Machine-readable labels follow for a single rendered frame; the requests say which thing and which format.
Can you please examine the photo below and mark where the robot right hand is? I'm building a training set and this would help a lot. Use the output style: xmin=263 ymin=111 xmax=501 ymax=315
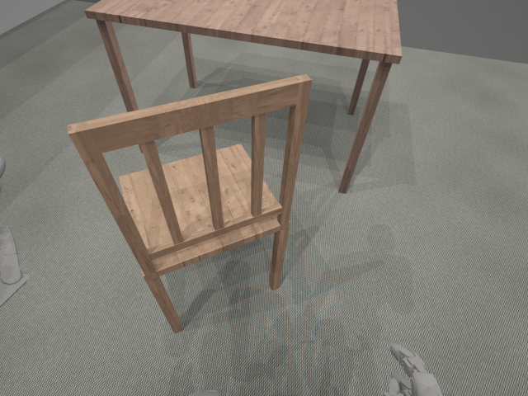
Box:
xmin=384 ymin=343 xmax=443 ymax=396

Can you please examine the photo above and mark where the chair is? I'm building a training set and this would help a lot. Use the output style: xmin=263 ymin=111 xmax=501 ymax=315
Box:
xmin=68 ymin=74 xmax=312 ymax=333

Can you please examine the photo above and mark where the table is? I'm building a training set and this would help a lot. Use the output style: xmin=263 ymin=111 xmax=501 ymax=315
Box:
xmin=85 ymin=0 xmax=402 ymax=194

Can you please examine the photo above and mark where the robot left hand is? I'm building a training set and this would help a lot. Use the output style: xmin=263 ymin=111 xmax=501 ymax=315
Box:
xmin=0 ymin=157 xmax=29 ymax=308

